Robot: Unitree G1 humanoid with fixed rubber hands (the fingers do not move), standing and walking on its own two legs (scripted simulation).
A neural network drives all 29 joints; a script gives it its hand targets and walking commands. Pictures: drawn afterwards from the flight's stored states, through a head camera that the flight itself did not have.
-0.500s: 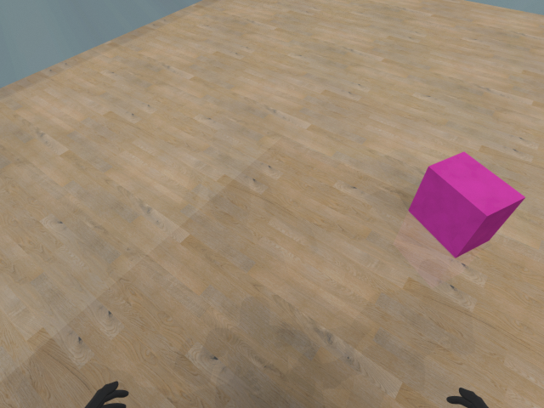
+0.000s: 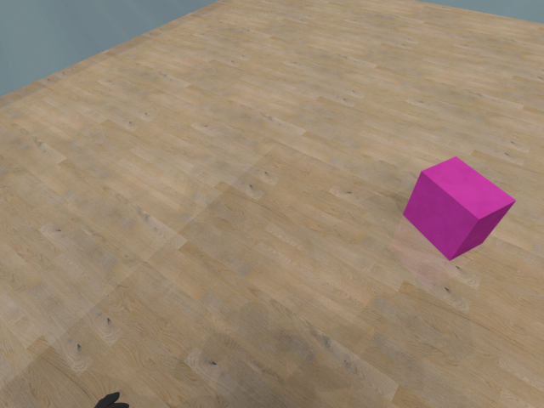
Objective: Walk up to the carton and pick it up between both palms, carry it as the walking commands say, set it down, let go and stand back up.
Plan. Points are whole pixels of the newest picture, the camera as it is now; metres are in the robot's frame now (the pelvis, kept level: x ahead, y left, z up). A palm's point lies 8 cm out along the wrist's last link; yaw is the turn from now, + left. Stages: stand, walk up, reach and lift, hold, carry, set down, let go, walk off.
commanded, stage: stand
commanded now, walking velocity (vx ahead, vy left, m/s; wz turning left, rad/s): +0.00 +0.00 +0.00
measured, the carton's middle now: (452, 208) +0.99 -0.72 -0.61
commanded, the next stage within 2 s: walk up in 0.66 s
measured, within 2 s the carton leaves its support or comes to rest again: neither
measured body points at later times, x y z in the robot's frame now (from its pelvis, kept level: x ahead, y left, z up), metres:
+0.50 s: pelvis +0.00 +0.00 +0.03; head +0.00 +0.00 +0.48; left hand +0.11 +0.30 -0.09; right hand +0.10 -0.29 -0.11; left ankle +0.01 +0.13 -0.71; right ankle +0.01 -0.12 -0.71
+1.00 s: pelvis +0.00 -0.01 +0.03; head +0.01 -0.01 +0.48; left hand +0.10 +0.28 -0.10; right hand +0.06 -0.31 -0.11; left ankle +0.01 +0.13 -0.71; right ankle -0.01 -0.12 -0.66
